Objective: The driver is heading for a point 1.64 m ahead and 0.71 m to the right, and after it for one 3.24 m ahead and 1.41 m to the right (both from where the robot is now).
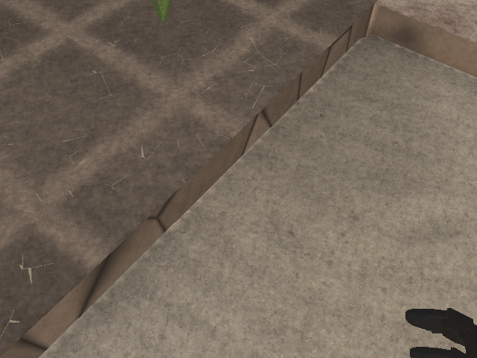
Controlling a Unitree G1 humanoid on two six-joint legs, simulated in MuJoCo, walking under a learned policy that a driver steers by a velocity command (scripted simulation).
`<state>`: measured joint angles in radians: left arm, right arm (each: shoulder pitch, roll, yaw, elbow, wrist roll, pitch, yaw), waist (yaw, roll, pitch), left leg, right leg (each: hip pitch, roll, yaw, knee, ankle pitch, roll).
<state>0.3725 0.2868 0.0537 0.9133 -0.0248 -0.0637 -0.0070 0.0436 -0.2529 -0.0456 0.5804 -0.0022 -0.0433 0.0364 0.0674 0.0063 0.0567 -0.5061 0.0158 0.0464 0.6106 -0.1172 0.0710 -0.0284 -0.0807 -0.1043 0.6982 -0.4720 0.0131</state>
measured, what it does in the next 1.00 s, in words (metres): walks ahead, turning right: right foot, then left foot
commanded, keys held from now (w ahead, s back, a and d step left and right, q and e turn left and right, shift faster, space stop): w+e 1.00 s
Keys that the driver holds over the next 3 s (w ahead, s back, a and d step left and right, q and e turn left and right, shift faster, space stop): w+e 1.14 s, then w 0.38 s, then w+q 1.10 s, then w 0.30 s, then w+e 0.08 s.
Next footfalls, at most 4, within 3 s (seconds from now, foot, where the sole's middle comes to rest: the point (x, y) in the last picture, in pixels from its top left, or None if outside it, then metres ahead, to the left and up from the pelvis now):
0.50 right None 0.42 -0.18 -0.75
1.00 left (298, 253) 0.75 -0.11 -0.75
1.50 right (423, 250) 0.79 -0.49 -0.75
2.04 left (403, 153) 1.18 -0.49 -0.75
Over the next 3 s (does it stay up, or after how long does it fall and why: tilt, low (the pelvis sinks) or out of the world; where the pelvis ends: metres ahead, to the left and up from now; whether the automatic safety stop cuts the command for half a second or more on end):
stays up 1.45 -0.64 0.01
